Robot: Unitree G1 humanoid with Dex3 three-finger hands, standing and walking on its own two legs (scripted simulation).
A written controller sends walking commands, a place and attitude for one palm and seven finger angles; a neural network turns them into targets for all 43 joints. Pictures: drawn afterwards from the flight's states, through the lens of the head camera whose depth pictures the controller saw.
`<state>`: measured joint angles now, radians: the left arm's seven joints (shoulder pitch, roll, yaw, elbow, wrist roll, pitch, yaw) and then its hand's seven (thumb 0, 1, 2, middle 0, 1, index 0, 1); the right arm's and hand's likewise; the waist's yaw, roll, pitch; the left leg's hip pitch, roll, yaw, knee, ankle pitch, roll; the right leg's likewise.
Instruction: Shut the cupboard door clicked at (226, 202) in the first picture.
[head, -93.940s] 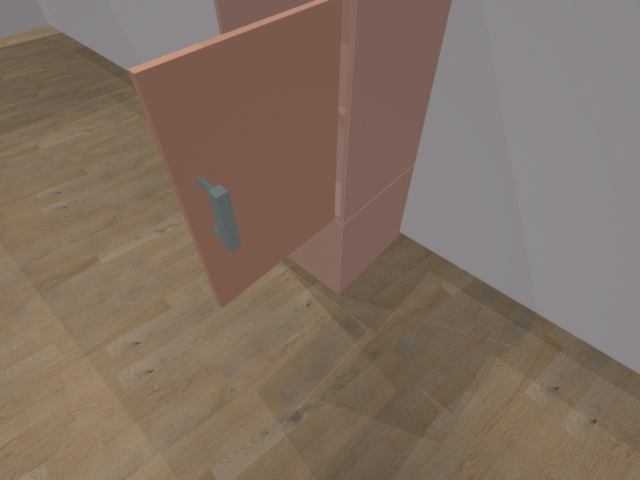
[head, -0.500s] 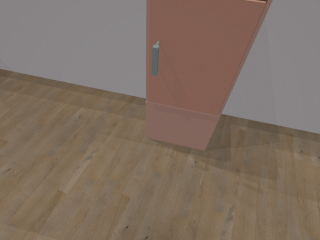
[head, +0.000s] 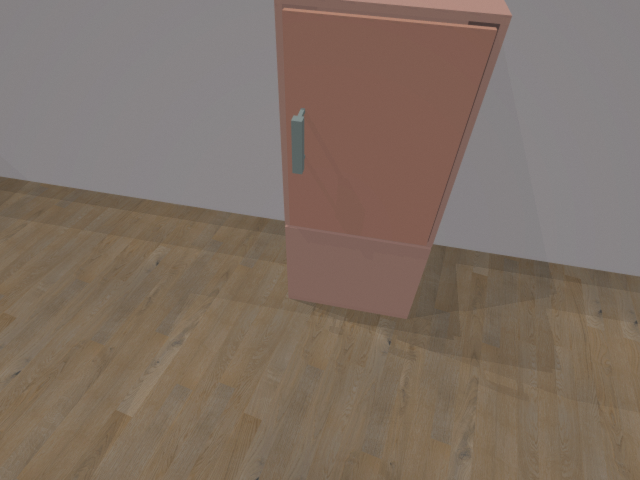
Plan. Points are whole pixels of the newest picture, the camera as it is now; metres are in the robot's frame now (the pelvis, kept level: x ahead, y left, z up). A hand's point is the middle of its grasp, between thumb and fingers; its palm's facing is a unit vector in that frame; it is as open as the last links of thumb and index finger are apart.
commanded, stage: let the arm hang, fingers relaxed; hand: left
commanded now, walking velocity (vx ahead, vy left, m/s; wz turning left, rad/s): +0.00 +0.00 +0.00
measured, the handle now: (300, 141) +0.86 +0.08 -0.03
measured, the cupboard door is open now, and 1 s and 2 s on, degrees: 0 0 0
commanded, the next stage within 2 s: look to check the result in 0.10 s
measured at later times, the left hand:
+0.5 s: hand out of the picture -0.02 +0.15 -0.18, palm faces +0.04 -0.98 -0.17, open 7.4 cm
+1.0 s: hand out of the picture +0.00 +0.15 -0.18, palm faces +0.04 -0.99 -0.16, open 7.4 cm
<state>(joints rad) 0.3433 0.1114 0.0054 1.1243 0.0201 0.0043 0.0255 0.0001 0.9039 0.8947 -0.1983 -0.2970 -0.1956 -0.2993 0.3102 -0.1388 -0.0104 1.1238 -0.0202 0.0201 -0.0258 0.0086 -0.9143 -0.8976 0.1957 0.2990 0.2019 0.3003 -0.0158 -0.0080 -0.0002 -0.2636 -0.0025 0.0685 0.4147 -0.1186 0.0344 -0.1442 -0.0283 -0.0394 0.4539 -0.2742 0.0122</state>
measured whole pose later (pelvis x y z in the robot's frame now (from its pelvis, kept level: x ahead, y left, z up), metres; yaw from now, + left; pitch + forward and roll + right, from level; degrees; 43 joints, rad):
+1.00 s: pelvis +0.03 -0.01 +0.00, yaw +0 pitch -2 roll +0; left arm 0.32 0.13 0.01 1.15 0.01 -0.01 0.03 0.00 0.90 0.89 -0.20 -0.30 -0.20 -0.30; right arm 0.27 -0.14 0.00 1.14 -0.02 0.01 -0.04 0.01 -0.91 -0.90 0.20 0.30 0.20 0.30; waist -0.01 -0.01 0.05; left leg -0.21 0.00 0.06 0.40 -0.16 0.02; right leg -0.07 -0.02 -0.04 0.39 -0.29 0.00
